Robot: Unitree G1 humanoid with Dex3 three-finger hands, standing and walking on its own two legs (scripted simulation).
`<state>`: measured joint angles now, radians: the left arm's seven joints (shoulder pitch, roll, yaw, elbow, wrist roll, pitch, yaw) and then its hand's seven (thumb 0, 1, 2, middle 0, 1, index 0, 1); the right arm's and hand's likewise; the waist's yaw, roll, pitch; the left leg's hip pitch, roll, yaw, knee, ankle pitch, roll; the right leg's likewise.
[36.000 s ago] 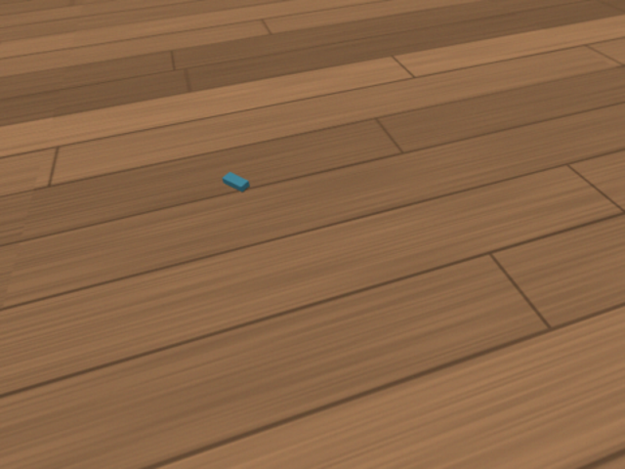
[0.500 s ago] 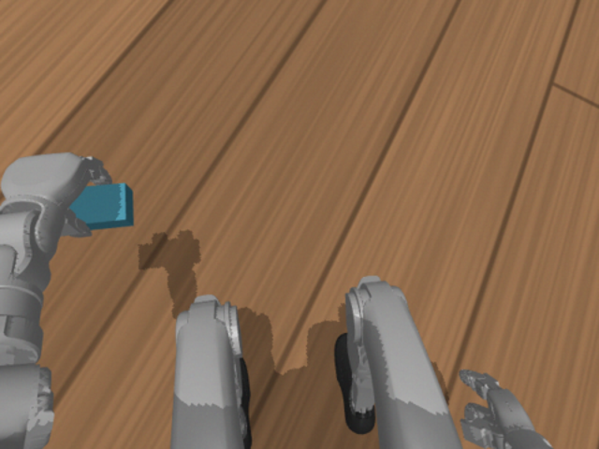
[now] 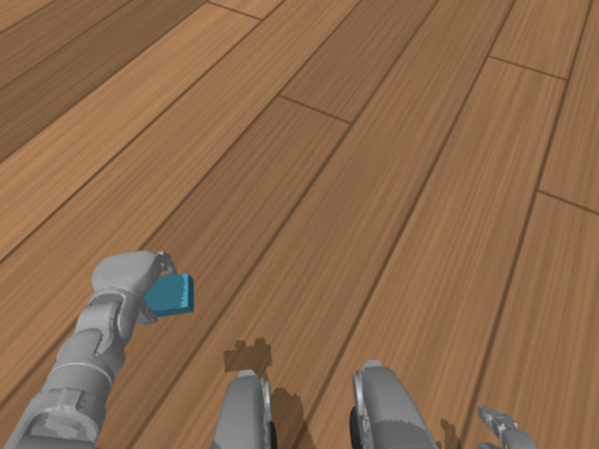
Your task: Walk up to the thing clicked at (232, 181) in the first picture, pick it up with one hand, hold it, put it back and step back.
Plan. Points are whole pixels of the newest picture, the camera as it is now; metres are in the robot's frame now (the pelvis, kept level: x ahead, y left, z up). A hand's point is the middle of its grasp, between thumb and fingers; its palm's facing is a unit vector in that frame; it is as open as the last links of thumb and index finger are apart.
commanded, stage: lift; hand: left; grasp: from above
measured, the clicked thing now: (151, 298) +0.37 +0.26 -0.12
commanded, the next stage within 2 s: hold in 0.50 s
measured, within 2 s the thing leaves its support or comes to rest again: neither
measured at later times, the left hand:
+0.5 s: hand (133, 274) +0.36 +0.23 +0.01, palm faces -0.44 -0.08 -0.89, open 8.5 cm
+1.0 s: hand (124, 243) +0.38 +0.23 +0.06, palm faces -0.46 -0.06 -0.89, open 8.5 cm
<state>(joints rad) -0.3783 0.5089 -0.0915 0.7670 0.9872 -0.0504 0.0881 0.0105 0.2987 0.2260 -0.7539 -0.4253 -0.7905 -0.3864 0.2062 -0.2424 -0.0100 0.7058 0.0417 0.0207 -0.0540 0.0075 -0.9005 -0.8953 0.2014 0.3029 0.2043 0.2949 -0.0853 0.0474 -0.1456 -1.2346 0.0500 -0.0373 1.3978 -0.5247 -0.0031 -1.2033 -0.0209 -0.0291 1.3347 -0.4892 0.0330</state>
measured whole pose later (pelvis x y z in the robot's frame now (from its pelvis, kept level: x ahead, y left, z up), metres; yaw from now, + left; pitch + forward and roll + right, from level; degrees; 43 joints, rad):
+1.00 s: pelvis +0.07 +0.00 +0.12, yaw +0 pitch +7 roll -1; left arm -0.29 0.39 -0.20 0.78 1.01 0.02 0.07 0.01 0.30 0.22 -0.76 -0.41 -0.80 -0.37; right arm 0.23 -0.24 -0.05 0.72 0.05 0.04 -0.04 0.01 -0.90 -0.89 0.20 0.30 0.20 0.29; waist -0.02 0.03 -0.07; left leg -0.47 0.04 0.03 0.69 -0.35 -0.01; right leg -0.47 -0.03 0.01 0.67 -0.32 0.03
